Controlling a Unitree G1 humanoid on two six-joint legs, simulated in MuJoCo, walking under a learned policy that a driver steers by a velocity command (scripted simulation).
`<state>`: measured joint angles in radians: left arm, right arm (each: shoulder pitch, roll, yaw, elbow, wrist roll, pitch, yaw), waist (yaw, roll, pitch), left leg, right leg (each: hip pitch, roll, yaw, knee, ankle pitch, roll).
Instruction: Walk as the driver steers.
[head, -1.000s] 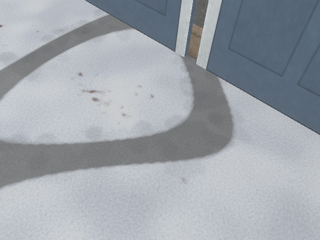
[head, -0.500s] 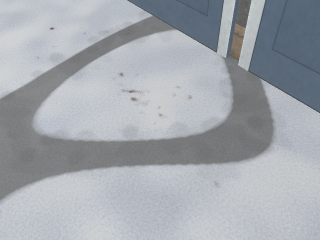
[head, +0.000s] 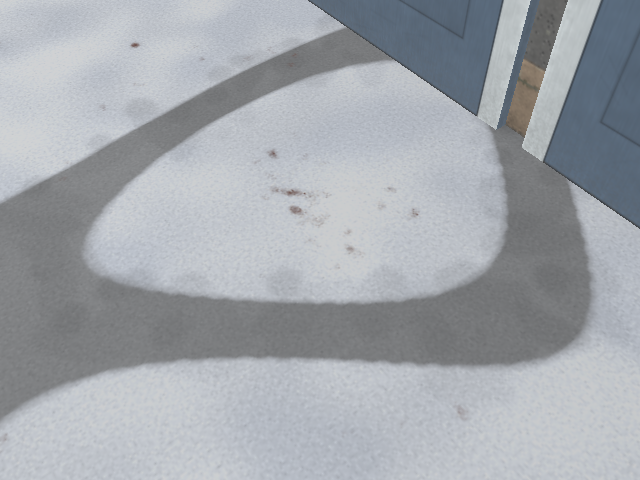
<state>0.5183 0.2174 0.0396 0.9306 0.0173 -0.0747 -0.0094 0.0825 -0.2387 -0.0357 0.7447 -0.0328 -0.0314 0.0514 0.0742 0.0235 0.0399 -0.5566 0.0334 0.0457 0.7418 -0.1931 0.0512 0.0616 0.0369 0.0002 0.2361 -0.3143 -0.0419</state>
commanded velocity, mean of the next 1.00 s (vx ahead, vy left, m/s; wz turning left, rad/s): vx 0.12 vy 0.00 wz -0.43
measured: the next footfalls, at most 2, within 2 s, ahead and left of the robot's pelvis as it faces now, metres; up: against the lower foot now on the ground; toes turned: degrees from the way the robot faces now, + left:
left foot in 0.10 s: +0.21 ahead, +0.11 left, +0.00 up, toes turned +2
right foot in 0.62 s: +0.22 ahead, -0.08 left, +0.00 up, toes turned -20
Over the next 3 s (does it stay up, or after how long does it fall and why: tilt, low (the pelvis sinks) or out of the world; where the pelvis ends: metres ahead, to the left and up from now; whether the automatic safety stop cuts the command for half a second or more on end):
stays up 0.22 -0.15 0.00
